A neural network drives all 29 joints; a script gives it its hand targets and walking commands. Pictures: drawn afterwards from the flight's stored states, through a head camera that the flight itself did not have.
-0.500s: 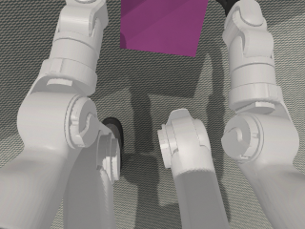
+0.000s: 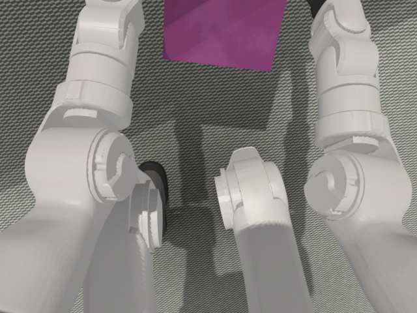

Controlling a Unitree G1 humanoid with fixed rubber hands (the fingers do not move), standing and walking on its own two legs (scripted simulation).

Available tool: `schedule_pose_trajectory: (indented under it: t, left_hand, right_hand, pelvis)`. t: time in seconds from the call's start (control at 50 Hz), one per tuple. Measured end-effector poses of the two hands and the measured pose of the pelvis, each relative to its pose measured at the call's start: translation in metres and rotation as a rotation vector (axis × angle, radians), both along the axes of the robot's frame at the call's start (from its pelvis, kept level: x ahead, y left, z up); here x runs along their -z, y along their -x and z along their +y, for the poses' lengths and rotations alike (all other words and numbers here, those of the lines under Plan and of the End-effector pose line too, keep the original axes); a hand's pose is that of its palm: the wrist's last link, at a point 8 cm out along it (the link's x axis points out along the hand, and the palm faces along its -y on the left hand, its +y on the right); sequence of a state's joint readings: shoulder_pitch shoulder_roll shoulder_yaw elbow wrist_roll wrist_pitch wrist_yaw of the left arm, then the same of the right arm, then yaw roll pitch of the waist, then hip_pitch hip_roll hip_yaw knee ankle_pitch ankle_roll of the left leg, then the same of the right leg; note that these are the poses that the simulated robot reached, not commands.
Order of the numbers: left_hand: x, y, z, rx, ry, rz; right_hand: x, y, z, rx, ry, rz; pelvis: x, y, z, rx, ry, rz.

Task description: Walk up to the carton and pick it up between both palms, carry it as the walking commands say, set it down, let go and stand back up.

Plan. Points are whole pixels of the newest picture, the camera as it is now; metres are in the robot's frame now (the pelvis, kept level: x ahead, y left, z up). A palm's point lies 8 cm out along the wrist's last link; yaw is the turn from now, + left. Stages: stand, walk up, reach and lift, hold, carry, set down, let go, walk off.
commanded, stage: set down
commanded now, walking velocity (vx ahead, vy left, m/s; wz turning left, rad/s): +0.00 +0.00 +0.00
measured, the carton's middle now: out of the picture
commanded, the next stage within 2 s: none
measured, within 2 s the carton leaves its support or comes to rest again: rests again in 1.18 s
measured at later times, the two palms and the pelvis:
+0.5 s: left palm out of the picture +0.57 +0.07 -0.19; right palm out of the picture +0.53 -0.20 -0.18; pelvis +0.01 +0.00 +0.00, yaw +0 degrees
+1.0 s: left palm out of the picture +0.58 +0.07 -0.19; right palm out of the picture +0.53 -0.20 -0.19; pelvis +0.01 +0.00 -0.01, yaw +0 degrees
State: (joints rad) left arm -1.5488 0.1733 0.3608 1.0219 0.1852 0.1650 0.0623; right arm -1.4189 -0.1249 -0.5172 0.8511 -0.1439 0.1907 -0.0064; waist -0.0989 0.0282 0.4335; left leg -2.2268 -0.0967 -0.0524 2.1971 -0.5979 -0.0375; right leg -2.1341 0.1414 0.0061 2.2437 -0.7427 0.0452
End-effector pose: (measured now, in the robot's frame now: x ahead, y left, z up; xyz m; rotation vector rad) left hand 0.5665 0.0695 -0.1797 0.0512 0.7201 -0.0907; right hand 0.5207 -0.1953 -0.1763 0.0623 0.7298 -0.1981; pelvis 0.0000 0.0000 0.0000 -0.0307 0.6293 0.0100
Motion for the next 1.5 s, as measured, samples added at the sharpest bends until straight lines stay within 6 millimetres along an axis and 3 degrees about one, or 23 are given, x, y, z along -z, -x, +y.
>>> schedule_pose_trajectory:
  t: [1.1, 1.2, 1.28, 1.4, 1.5]
  left_hand:
    - [0.012, -0.009, 0.002, 0.034, 0.007, -0.028]
    - [0.026, 0.006, 0.006, 0.061, -0.029, 0.027]
    - [0.037, 0.017, 0.022, 0.035, -0.073, 0.057]
    - [0.029, 0.012, 0.041, -0.019, -0.080, 0.034]
    - [0.009, 0.004, 0.041, -0.030, -0.058, -0.001]
  right_hand:
    - [0.010, -0.009, -0.002, -0.020, 0.013, -0.019]
    - [0.020, -0.002, -0.001, -0.049, 0.031, 0.027]
    - [0.031, 0.013, -0.003, -0.042, 0.039, 0.062]
    - [0.030, 0.022, -0.020, -0.003, 0.051, 0.046]
    - [0.011, 0.014, -0.027, 0.005, 0.051, 0.007]
  pelvis:
    - [0.006, -0.006, -0.003, 0.012, -0.006, -0.015]
    - [0.005, -0.004, -0.004, 0.010, -0.010, -0.021]
    - [0.004, -0.001, -0.003, 0.010, -0.014, -0.031]
    - [0.010, 0.009, -0.002, 0.017, -0.020, -0.066]
    - [0.014, 0.015, -0.002, 0.021, -0.017, -0.090]
